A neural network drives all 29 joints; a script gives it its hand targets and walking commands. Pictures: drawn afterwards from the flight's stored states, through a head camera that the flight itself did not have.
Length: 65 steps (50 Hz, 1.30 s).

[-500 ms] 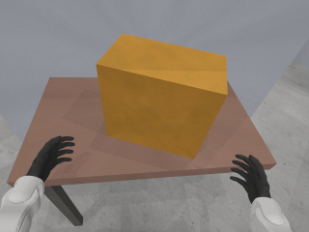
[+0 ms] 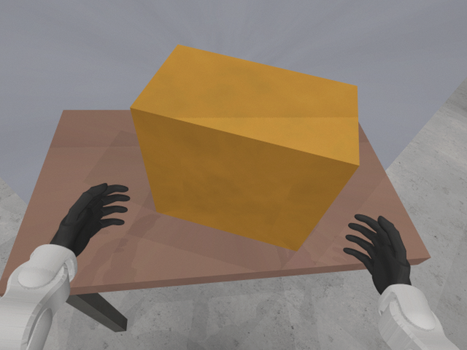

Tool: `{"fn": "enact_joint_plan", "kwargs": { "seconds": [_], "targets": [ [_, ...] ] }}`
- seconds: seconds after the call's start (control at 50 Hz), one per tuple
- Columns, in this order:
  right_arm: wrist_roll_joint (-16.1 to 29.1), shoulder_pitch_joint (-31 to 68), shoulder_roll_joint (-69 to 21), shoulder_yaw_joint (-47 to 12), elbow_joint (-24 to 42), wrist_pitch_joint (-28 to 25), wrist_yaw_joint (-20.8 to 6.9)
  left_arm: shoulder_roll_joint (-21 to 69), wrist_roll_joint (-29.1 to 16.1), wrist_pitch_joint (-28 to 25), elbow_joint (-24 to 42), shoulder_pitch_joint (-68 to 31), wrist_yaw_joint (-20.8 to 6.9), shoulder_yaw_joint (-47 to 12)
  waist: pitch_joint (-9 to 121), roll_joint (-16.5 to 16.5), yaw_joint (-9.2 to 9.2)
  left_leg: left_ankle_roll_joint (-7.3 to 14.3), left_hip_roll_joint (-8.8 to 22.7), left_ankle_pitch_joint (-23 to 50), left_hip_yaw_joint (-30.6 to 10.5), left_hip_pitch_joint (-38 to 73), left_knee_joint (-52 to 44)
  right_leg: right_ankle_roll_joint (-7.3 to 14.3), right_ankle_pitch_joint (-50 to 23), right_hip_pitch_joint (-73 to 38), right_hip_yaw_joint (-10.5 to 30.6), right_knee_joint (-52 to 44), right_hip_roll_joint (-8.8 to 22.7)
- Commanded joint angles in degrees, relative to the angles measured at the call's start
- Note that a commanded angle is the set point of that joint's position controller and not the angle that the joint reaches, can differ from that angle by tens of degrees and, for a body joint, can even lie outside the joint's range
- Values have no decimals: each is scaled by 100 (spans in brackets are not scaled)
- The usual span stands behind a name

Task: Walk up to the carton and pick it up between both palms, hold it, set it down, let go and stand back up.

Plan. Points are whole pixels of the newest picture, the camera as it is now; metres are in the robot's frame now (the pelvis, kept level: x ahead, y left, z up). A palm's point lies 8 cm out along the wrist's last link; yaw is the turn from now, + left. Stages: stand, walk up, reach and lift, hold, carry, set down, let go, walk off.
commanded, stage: reach and lift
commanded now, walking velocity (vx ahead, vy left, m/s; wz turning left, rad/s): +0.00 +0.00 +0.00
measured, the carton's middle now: (243, 157) +0.43 +0.00 +0.06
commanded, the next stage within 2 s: none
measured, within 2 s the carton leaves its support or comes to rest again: neither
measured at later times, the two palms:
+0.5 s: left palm (73, 172) +0.33 +0.25 +0.13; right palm (405, 216) +0.27 -0.20 +0.15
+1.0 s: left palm (81, 104) +0.40 +0.24 +0.19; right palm (425, 171) +0.32 -0.23 +0.19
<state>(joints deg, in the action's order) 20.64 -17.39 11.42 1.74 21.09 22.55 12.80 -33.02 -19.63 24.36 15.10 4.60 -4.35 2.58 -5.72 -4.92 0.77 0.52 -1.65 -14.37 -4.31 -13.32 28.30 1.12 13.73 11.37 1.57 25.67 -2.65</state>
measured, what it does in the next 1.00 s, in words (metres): stands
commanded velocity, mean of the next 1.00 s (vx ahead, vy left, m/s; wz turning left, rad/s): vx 0.00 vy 0.00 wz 0.00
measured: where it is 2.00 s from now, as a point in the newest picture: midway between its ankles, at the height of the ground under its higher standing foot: outside the picture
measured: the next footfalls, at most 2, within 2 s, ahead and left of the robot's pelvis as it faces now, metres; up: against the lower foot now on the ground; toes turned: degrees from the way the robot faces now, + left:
none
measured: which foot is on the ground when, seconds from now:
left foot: down 0.00-1.00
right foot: down 0.00-1.00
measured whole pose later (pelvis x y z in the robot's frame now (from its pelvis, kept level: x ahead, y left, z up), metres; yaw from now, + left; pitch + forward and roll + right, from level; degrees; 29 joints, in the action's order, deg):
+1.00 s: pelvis -0.02 +0.00 +0.00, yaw +0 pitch -3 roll -1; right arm 23.8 28.3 19.3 5.2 -2.1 33.9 12.3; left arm -35.5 -19.6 34.0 -22.0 -43.3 -5.1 3.6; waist -5.7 -4.0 -5.6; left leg 0.5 -1.6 -11.9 -4.3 -12.1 26.8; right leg 1.1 10.8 9.8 1.6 23.4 -2.6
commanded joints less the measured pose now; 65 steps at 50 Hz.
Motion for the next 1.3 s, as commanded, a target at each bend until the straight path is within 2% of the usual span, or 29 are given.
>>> {"fn": "enact_joint_plan", "kwargs": {
  "seconds": [0.0,0.12,0.14,0.18,0.24,0.26,0.28,0.44,0.5,0.54,0.6,0.62,0.66,0.7,0.74,0.94,1.0,1.02,1.06,1.08,1.14,1.2,1.28],
  "targets": [
    [76,1260,1471,1163,2346,-130,122,-1592,-705,-40,1505,-1555,34,1215,2485,1260,-300,-366,183,2649,473,1502,-628,-218,-3248,-1378,473,-537,461],
    [197,1848,1647,1314,2127,48,131,-1609,-739,265,1320,-2217,10,1235,2538,1240,-498,-343,172,2562,488,1561,-688,-184,-3212,-1394,459,-611,439],
    [195,2035,1647,1354,2008,117,128,-1614,-750,309,1224,-2478,-6,1225,2489,1199,-578,-325,171,2453,471,1572,-715,-186,-3089,-1328,452,-649,437],
    [210,2357,1708,1403,1842,220,119,-1640,-737,426,1019,-2828,-11,1223,2490,1231,-606,-305,175,2278,485,1550,-760,-157,-2890,-1284,444,-700,439],
    [224,2685,1807,1473,1441,406,154,-1644,-680,593,634,-3227,-66,1204,2459,1237,-755,-282,165,2088,474,1523,-806,-119,-2761,-1304,432,-740,435],
    [233,2894,1846,1495,1305,471,148,-1719,-664,624,517,-3439,-72,1261,2459,1231,-738,-274,178,1968,480,1490,-852,-109,-2569,-1272,420,-761,428],
    [202,3015,1858,1545,1143,531,154,-1690,-647,648,340,-3608,-91,1197,2446,1191,-815,-270,202,1899,444,1524,-858,-83,-2414,-1250,396,-804,415],
    [208,4311,1935,1624,32,882,93,-1974,-430,724,-438,-5124,-96,1245,2770,1385,-917,-268,212,1427,377,1397,-967,15,-2016,-1142,416,-820,471],
    [208,4739,1983,1601,-382,975,81,-1989,-436,695,-864,-5514,-129,1127,2825,1290,-1031,-224,222,1188,349,1322,-995,36,-1900,-1113,411,-821,496],
    [238,5084,2045,1634,-598,991,44,-2056,-439,664,-1008,-5910,-92,1104,3003,1377,-1031,-244,236,1128,311,1281,-1009,60,-1874,-1105,396,-797,485],
    [267,5647,2079,1585,-948,970,2,-2061,-458,659,-1472,-6419,-76,968,3076,1423,-1066,-230,235,1070,309,1195,-969,57,-1903,-1016,367,-776,487],
    [269,5717,2143,1591,-960,953,-2,-2068,-449,674,-1548,-6433,-73,976,3164,1321,-1067,-197,250,1129,298,1215,-965,58,-1994,-1050,351,-769,465],
    [304,6042,2238,1607,-1085,904,-27,-2022,-495,691,-1640,-6686,-51,873,3347,1386,-1097,-213,258,1236,270,1276,-917,60,-2118,-1028,337,-770,441],
    [289,6296,2301,1579,-1342,888,-53,-2036,-482,727,-1958,-6889,-31,811,3368,1315,-1149,-204,266,1252,258,1267,-882,51,-2156,-980,297,-760,408],
    [311,6607,2351,1565,-1462,860,-83,-2111,-514,718,-1955,-7197,0,769,3618,1333,-1162,-182,248,1284,270,1253,-847,41,-2231,-1018,288,-751,413],
    [291,7582,2499,1435,-2201,787,-129,-2249,-581,718,-2778,-8041,-84,538,4023,1130,-1321,-134,188,1620,273,1280,-675,-39,-2817,-1146,198,-692,361],
    [337,7890,2627,1421,-2341,741,-174,-2283,-616,676,-2814,-8327,-72,449,4301,1203,-1341,-154,183,1806,237,1322,-626,-32,-3098,-1194,149,-639,327],
    [313,7993,2612,1444,-2425,732,-168,-2306,-626,671,-2879,-8501,-82,423,4341,1263,-1399,-172,172,1767,228,1369,-600,-40,-3056,-1122,151,-653,329],
    [289,8251,2575,1401,-2587,717,-191,-2363,-640,637,-3195,-8712,-79,373,4385,1224,-1380,-142,153,1647,227,1279,-597,-46,-3043,-1111,161,-638,353],
    [315,8286,2597,1404,-2567,705,-192,-2381,-655,620,-3105,-8790,-76,345,4470,1264,-1402,-161,170,1724,224,1362,-577,-56,-3102,-1097,141,-623,338],
    [309,8619,2709,1404,-3006,680,-242,-2306,-705,599,-3471,-9100,-75,153,4527,1283,-1492,-181,183,1772,192,1380,-523,-19,-3145,-1025,85,-636,310],
    [281,8954,2722,1358,-3235,667,-269,-2342,-723,550,-3865,-9382,-93,42,4573,1234,-1515,-137,174,1572,192,1264,-542,-36,-3135,-1044,79,-619,324],
    [271,9270,2757,1294,-3534,580,-317,-2243,-766,454,-4115,-9674,-65,-96,4728,1272,-1510,-149,177,1748,153,1389,-483,-26,-3298,-947,12,-609,286]
  ]
}}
